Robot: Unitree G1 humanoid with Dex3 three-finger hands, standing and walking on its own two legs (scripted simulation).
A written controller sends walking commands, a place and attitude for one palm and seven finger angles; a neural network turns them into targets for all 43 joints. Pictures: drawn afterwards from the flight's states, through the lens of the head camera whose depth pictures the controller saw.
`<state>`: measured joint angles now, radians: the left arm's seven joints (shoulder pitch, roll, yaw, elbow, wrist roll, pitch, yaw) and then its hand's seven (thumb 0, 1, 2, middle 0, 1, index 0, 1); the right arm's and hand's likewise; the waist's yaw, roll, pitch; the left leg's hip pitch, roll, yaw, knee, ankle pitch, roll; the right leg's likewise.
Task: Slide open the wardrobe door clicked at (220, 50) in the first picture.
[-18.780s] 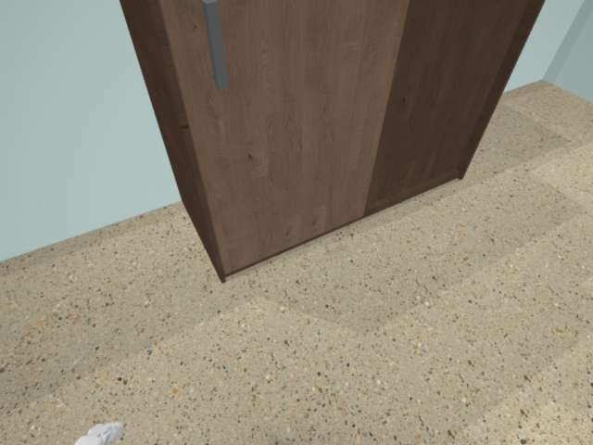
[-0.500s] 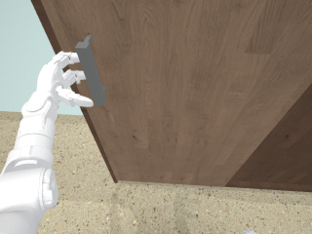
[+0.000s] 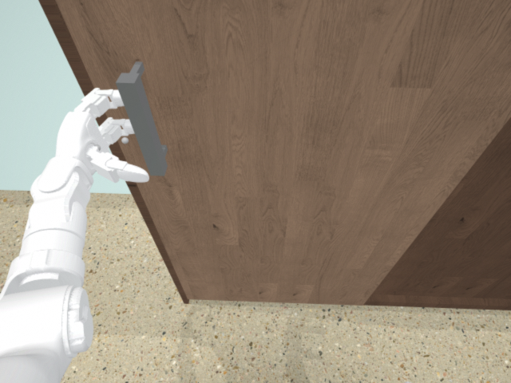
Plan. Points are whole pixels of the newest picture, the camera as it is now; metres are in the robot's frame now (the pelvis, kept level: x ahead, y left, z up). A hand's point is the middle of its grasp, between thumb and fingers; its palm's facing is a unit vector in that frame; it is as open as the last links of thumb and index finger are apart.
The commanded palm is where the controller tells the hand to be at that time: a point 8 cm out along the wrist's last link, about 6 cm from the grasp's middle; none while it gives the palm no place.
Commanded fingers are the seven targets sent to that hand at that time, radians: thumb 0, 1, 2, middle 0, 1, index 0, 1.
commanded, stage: slide the fingers in behind the handle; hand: left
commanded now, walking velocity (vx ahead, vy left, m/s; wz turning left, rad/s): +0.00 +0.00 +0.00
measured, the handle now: (149, 122) +0.48 +0.18 +0.16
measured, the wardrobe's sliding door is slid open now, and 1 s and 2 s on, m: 0.00 0.00 0.00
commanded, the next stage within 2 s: grip the handle and tug to test in 1.42 s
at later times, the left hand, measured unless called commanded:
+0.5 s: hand (143, 144) +0.43 +0.17 +0.16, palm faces -0.03 -1.00 -0.01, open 14.0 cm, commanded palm +0.40 +0.22 +0.16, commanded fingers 0.00 -0.50 0.30 -0.30 -1.20 -0.30 -1.20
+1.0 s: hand (155, 143) +0.43 +0.15 +0.16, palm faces +0.00 -1.00 +0.00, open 14.2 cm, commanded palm +0.40 +0.20 +0.16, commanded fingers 0.00 -0.50 0.30 -0.30 -1.20 -0.30 -1.20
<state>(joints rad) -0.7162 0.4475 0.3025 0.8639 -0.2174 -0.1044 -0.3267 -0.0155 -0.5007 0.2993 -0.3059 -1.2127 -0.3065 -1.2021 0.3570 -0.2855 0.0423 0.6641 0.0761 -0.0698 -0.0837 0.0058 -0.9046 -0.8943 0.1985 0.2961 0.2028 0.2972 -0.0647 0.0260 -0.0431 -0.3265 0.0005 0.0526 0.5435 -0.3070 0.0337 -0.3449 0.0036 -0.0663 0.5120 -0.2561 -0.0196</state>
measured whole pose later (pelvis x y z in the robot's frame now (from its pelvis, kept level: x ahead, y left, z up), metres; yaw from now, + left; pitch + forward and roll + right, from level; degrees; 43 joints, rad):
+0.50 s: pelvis +0.00 +0.00 +0.00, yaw +0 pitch +3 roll +0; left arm -0.67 0.34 0.22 0.72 -0.20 -0.01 -0.21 -0.02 -0.50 0.30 -0.30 -1.20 -0.30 -1.20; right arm 0.28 -0.26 0.05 0.64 0.08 -0.06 -0.08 0.01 -0.90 -0.89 0.20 0.30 0.20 0.30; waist -0.03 0.03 -0.04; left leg -0.28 -0.01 0.05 0.52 -0.30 0.03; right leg -0.30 0.00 -0.07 0.50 -0.26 -0.02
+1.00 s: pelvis +0.00 -0.01 +0.00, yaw +0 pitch +3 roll +0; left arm -0.64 0.32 0.23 0.68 -0.20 -0.01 -0.16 -0.02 -0.50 0.30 -0.27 -1.20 -0.27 -1.20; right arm 0.31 -0.27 0.03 0.66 0.08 -0.05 -0.07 0.01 -0.91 -0.89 0.20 0.30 0.20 0.30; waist -0.04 0.03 -0.03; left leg -0.26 0.01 0.05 0.50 -0.29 0.02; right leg -0.29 0.01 -0.06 0.49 -0.25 -0.03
